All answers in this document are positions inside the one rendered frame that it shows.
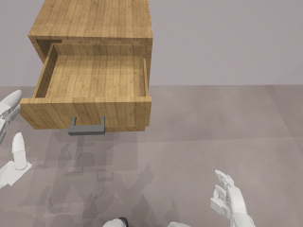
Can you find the left robot hand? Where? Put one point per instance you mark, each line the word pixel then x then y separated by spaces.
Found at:
pixel 12 171

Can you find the handle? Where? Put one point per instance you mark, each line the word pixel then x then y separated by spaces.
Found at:
pixel 75 130

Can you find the left robot foot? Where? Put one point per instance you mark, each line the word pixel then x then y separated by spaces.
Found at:
pixel 125 221

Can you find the right robot hand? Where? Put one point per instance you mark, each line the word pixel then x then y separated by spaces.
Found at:
pixel 230 201

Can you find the drawer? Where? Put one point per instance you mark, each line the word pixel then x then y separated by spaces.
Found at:
pixel 88 81

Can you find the robot right forearm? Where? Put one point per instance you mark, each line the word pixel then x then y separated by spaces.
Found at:
pixel 241 220

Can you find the cabinet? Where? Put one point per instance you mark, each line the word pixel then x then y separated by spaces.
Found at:
pixel 94 22

